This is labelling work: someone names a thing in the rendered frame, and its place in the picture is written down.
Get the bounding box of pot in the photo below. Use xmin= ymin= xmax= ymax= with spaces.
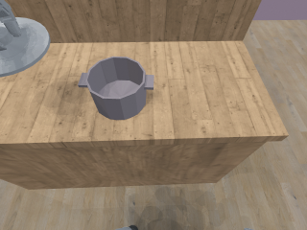
xmin=78 ymin=57 xmax=154 ymax=121

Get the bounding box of knob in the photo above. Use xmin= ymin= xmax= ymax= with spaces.
xmin=0 ymin=26 xmax=13 ymax=46

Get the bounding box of lid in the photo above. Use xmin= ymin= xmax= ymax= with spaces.
xmin=0 ymin=17 xmax=51 ymax=78

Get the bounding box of table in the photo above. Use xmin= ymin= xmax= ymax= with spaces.
xmin=0 ymin=0 xmax=289 ymax=190

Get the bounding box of robot left hand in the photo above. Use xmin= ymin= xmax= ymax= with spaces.
xmin=0 ymin=0 xmax=21 ymax=51

